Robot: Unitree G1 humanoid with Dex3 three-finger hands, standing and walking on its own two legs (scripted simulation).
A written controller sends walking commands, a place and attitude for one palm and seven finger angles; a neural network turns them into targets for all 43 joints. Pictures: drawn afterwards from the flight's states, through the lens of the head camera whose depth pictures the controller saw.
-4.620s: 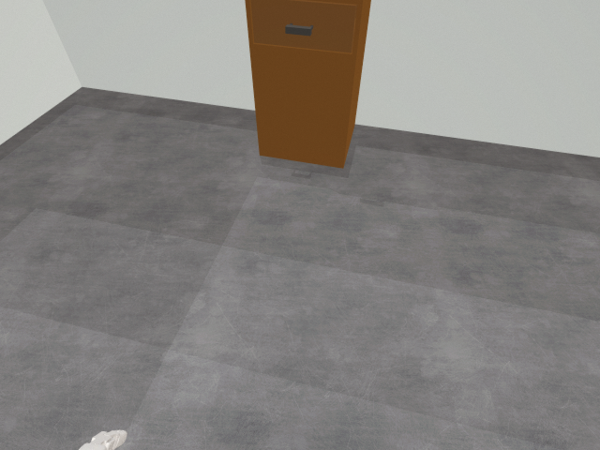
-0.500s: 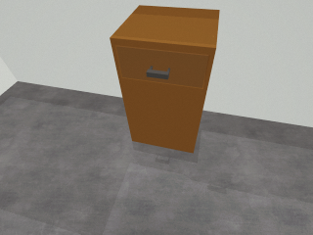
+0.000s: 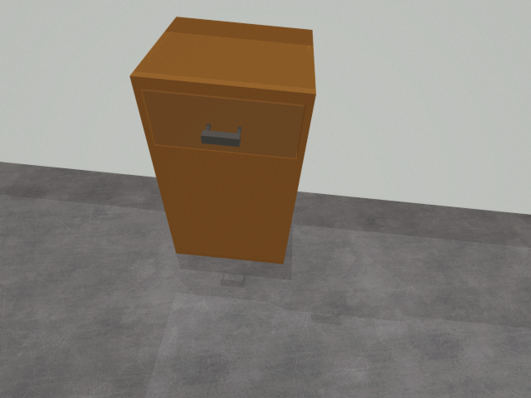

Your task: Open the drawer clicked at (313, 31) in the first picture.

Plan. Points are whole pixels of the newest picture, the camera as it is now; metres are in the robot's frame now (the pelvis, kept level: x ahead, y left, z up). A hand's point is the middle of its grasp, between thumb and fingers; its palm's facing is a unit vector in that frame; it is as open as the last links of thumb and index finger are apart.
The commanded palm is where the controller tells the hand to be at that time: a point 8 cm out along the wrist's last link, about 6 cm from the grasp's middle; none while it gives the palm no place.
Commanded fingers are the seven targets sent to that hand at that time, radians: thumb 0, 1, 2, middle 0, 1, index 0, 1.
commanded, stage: take the last steps up to it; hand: left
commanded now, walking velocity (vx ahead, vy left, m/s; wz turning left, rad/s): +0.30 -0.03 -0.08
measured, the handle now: (222, 133) +0.79 +0.15 -0.07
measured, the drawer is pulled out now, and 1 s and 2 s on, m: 0.00 0.00 0.00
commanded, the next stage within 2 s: come to a stop and stand still in 0.70 s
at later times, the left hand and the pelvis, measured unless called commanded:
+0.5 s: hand (198, 375) +0.20 +0.12 -0.16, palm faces +0.05 -0.97 -0.23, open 7.1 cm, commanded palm none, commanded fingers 0.00 0.90 0.90 -0.20 -0.30 -0.20 -0.30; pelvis +0.14 -0.07 +0.00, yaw +0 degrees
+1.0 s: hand (187, 347) +0.25 +0.15 -0.19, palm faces +0.05 -0.99 -0.16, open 7.4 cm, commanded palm none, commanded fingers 0.00 0.90 0.90 -0.20 -0.30 -0.20 -0.30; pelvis +0.27 -0.01 +0.00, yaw -1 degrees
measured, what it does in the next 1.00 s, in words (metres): walks ahead: right foot, then left foot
